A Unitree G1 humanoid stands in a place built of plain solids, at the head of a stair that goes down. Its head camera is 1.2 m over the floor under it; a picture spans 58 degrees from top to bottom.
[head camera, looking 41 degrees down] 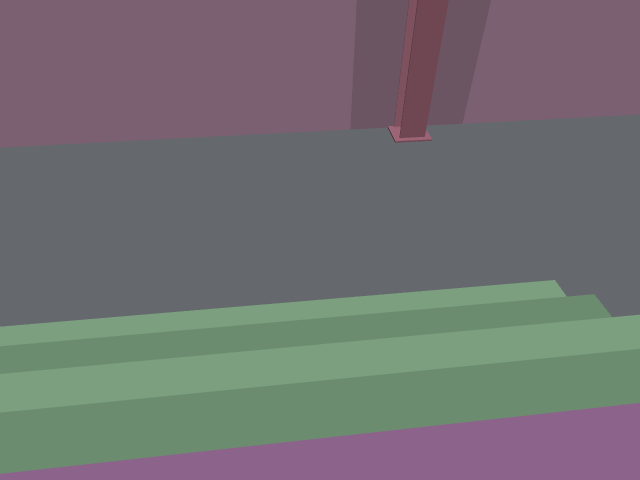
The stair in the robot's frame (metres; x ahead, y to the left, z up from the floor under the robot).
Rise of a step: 0.18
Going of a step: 0.28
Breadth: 3.30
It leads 6 degrees to the left of straight ahead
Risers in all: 5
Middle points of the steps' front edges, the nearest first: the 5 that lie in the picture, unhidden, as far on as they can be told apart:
0.54 0.08 0.00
0.82 0.12 -0.18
1.09 0.15 -0.35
1.37 0.18 -0.53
1.65 0.21 -0.71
